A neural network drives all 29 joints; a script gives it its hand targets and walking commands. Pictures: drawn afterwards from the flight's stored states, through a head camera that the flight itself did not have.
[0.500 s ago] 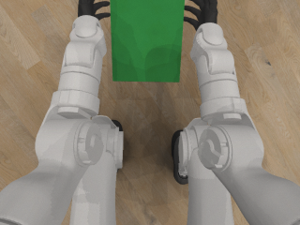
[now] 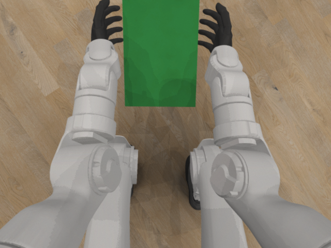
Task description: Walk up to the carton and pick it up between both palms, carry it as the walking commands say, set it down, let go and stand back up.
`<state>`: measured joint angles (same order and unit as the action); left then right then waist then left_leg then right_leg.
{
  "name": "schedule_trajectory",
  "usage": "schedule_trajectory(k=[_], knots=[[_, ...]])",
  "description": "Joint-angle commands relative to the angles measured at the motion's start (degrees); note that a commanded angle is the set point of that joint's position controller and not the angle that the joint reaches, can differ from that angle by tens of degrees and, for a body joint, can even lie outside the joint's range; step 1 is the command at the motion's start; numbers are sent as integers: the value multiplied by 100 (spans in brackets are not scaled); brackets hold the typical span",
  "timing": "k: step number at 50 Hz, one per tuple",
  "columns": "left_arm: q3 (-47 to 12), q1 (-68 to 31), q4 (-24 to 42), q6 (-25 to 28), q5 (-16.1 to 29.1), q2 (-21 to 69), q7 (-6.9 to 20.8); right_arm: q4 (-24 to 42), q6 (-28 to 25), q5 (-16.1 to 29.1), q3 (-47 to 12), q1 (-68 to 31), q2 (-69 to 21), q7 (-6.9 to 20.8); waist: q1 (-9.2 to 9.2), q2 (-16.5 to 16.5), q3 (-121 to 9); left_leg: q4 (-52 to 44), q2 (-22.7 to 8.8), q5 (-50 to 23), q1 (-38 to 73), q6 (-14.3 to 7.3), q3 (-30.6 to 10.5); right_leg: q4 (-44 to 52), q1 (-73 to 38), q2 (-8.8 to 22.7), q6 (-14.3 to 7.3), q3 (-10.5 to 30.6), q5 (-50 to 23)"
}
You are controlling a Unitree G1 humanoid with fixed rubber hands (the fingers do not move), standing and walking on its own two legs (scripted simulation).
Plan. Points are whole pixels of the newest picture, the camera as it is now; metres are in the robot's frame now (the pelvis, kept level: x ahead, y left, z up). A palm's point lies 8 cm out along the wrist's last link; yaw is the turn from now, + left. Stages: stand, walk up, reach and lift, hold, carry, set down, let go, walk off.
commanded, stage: reach and lift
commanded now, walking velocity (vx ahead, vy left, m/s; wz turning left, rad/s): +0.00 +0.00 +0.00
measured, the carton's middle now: (160, 55) +0.52 +0.03 -0.18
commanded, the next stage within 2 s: none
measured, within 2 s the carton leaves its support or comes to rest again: neither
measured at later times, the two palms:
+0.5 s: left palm (96, 36) +0.49 +0.14 -0.02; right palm (236, 42) +0.50 -0.09 -0.01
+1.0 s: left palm (80, 25) +0.47 +0.14 +0.06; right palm (260, 34) +0.48 -0.09 +0.06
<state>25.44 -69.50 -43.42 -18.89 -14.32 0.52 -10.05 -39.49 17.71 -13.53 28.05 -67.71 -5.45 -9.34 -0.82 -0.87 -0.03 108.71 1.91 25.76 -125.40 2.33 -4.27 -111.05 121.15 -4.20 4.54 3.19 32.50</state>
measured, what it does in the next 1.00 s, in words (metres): rises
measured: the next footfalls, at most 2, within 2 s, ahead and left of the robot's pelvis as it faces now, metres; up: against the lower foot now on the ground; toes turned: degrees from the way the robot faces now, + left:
none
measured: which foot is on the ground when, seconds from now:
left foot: down 0.00-1.00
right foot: down 0.00-1.00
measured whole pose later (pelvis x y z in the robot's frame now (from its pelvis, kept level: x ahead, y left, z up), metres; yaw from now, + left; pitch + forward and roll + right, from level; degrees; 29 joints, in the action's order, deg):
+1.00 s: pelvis +0.02 +0.00 +0.10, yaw +1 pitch +37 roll -2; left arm 26.3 -55.4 -40.3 -20.0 -18.4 8.0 -12.4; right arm -38.3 18.6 -17.2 28.7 -53.9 -10.7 -11.1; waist -0.4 -0.8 -8.8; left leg 91.3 3.1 25.5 -102.4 2.4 -5.0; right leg -92.8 98.7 -3.9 3.9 4.0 30.9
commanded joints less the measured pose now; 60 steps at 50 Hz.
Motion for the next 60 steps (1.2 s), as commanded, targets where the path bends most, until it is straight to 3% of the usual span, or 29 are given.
schedule_trajectory(k=[1, 16, 35, 60], knots=[[-2724, -3569, -161, 141, 803, 5974, 1877, -324, -29, 813, -2976, -3831, -5720, 1711, -40, 264, -6637, -922, 823, -1040, 4610, -106, 900, 1228, -2463, -823, -227, -901, -994], [-2893, -3138, -73, 94, 758, 6279, 1830, -235, -18, 786, -3161, -3364, -6015, 1680, -7, 275, -6919, -1318, 896, -1308, 5100, -62, 847, 1675, -3045, -863, -223, -793, -1306], [-2653, -2716, -240, 17, 582, 6487, 1824, -481, 51, 592, -2853, -2993, -6170, 1627, -26, 197, -6354, -2124, 946, -667, 5425, -48, 849, 2473, -3764, -837, -204, -704, -876], [-2903, -1662, -224, 150, 427, 6981, 1680, -435, -107, 469, -3067, -2002, -6399, 1724, 39, 254, -5975, -3234, 946, -1057, 6820, -23, 598, 3451, -4726, -821, -228, -556, -1222]])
